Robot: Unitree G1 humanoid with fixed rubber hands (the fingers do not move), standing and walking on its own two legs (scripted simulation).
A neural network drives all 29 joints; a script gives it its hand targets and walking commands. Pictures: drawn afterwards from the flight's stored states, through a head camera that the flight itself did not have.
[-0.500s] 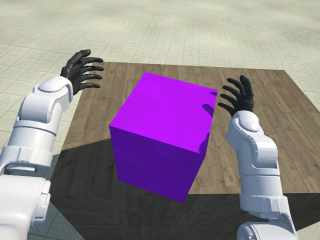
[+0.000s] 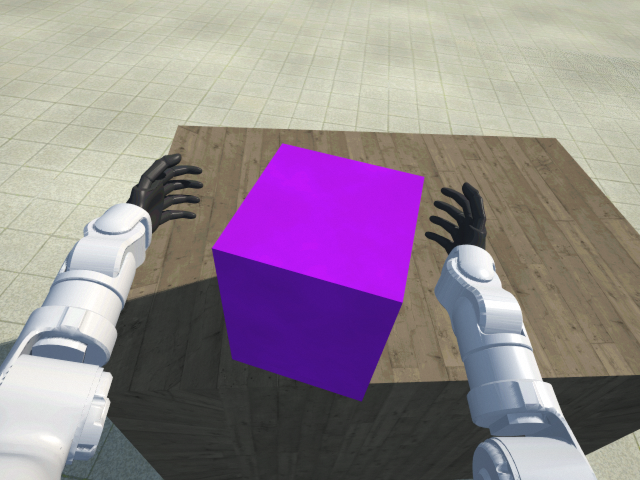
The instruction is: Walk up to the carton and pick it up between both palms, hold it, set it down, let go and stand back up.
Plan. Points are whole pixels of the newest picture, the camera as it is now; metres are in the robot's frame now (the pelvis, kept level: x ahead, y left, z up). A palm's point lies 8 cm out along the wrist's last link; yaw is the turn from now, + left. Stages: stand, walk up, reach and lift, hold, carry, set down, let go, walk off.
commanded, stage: reach and lift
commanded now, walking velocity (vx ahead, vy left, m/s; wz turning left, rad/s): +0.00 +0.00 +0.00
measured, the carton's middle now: (322, 273) +0.39 -0.03 +0.04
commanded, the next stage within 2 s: none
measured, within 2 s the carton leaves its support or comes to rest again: neither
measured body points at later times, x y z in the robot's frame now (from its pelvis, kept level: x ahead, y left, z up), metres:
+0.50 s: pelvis +0.01 +0.01 +0.00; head +0.04 +0.05 +0.44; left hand +0.47 +0.16 +0.09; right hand +0.38 -0.20 +0.08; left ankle +0.02 +0.11 -0.75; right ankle +0.01 -0.12 -0.75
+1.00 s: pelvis +0.01 +0.00 +0.00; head +0.05 +0.04 +0.44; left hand +0.47 +0.11 +0.08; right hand +0.38 -0.19 +0.07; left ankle +0.02 +0.11 -0.75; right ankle +0.01 -0.12 -0.75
